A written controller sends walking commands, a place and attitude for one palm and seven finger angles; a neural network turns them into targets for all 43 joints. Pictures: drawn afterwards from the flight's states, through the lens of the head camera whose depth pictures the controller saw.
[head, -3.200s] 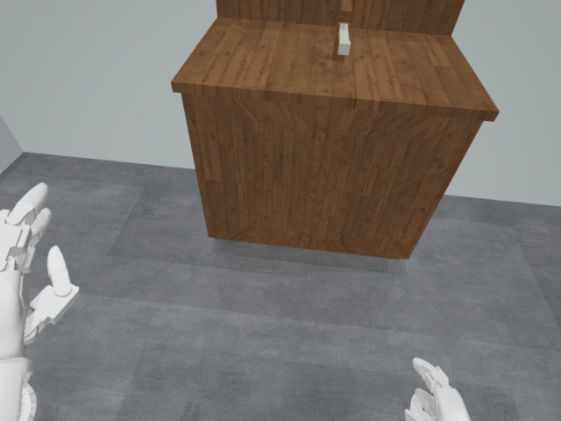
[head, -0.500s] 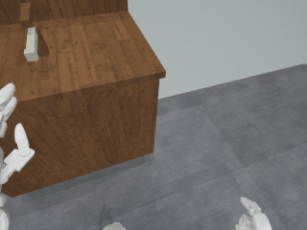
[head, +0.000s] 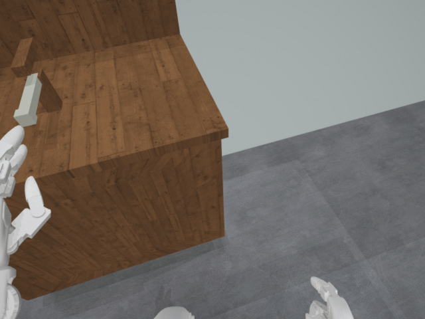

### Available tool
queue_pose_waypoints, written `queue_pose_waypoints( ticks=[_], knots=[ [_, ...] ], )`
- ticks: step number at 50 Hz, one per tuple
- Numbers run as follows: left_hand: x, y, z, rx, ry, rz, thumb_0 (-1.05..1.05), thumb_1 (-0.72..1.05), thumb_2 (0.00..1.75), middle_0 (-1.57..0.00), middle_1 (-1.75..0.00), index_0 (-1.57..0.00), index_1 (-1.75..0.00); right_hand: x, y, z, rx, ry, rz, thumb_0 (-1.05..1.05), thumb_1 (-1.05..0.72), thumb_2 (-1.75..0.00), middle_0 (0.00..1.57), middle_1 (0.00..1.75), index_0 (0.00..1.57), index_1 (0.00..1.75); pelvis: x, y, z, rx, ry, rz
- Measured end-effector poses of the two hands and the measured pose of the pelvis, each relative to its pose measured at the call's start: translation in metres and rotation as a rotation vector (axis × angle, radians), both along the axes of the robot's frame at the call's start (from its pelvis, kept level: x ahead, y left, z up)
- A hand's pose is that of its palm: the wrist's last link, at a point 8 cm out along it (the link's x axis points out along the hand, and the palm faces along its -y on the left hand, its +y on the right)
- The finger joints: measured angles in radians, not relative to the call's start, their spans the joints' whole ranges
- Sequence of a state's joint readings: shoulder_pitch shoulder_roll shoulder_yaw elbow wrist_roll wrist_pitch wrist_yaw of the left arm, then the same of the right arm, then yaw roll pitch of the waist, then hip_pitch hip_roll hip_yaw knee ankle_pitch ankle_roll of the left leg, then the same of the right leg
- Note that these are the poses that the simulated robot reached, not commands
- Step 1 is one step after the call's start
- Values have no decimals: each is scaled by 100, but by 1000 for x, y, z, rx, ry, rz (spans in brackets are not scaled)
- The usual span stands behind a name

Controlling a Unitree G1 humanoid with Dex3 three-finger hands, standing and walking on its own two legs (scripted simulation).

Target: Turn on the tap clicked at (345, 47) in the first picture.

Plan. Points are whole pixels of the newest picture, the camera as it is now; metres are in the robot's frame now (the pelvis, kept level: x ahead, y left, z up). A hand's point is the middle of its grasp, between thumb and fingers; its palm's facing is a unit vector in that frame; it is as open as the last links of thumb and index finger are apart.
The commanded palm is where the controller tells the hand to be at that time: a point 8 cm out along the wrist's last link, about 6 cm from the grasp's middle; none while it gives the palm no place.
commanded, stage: come to a stop and stand still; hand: left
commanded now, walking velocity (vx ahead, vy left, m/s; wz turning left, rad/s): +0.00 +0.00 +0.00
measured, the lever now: (25, 116) +0.45 +0.42 +0.13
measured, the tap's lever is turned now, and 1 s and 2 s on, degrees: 0 0 0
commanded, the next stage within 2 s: look again from close up in 1.44 s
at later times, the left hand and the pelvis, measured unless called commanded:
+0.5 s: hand (60, 194) +0.24 +0.22 +0.18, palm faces +0.38 -0.82 -0.43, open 7.5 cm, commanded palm +0.19 +0.27 +0.18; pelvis +0.02 -0.01 +0.00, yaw -1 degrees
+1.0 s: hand (59, 240) +0.18 +0.20 +0.18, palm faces +0.37 -0.85 -0.38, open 7.5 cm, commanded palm +0.14 +0.25 +0.18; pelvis -0.03 -0.03 +0.00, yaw -2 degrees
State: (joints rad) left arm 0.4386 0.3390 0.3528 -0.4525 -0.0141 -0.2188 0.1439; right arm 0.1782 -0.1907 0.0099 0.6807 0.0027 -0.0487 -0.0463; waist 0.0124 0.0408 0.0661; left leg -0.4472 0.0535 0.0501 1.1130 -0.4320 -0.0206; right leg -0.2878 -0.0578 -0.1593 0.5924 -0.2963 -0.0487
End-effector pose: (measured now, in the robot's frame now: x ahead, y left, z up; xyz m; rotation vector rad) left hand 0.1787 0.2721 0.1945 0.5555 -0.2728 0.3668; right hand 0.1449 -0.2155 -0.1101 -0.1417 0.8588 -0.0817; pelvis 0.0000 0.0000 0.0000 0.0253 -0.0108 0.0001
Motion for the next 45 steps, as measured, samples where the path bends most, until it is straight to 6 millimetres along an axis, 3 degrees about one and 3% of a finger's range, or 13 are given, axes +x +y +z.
queue_pose_waypoints(
  ticks=[6,10,16,19,25,33,39,45],
  knots=[
    [21,2,-1,-10,17,-13,2,88,90,-22,-30,-21,-30,25,-29,24,-103,-27,-24,1,-91,-90,20,30,20,30,19,1,7,6,12,3],
    [31,7,-4,-30,-23,-51,2,88,90,-22,-30,-21,-30,45,-34,36,-165,-88,-48,1,-91,-90,20,30,20,30,32,12,0,-26,-2,-8],
    [43,18,1,-28,-72,-64,2,88,90,-22,-30,-21,-30,62,-10,52,-127,-158,-37,1,-91,-90,20,30,20,30,36,12,2,-18,-5,-19],
    [41,14,6,-29,-78,-56,2,88,90,-21,-30,-21,-30,62,5,52,-70,-179,3,1,-91,-90,20,30,20,30,33,8,5,-32,-3,-20],
    [24,-12,6,-22,-30,-56,2,89,90,-21,-30,-21,-30,46,10,37,24,-176,31,1,-91,-90,20,30,21,30,21,-10,3,-42,-16,-27],
    [3,-25,-13,-92,52,-21,2,88,90,-21,-30,-21,-30,3,-28,21,-31,-69,-25,1,-91,-90,20,30,21,30,7,-22,4,-31,-2,-28],
    [-6,-17,-17,-124,0,-18,2,88,90,-22,-30,-21,-30,-24,-51,29,-125,-29,-56,1,-91,-90,20,30,20,30,-7,-24,4,-29,-20,-24],
    [-21,-26,-6,-89,-42,-54,2,89,90,-21,-30,-21,-30,-32,-57,42,-132,-113,-64,1,-91,-90,20,30,20,30,-24,-27,4,-26,-25,-37]
  ],
)
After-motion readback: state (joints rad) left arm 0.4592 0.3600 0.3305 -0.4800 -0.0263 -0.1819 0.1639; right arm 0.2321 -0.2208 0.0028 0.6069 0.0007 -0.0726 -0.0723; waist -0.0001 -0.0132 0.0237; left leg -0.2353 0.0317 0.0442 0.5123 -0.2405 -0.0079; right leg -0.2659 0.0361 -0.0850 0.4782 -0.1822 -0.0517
